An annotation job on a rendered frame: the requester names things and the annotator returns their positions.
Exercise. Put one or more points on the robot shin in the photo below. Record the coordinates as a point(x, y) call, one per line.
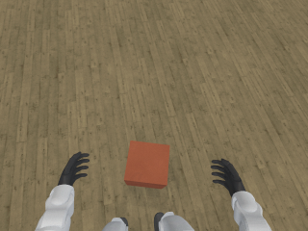
point(168, 214)
point(117, 219)

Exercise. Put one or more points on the carton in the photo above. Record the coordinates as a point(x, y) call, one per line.
point(147, 165)

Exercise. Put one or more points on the left robot forearm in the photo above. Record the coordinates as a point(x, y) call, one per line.
point(59, 207)

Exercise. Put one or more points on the robot right shin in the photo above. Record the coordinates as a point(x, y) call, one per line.
point(168, 214)

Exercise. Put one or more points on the right robot hand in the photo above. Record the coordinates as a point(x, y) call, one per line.
point(233, 182)

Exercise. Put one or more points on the right robot forearm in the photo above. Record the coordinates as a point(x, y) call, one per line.
point(248, 213)

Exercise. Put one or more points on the left robot hand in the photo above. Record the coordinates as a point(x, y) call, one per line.
point(69, 176)

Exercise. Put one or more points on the robot left shin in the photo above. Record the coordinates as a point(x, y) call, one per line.
point(117, 219)

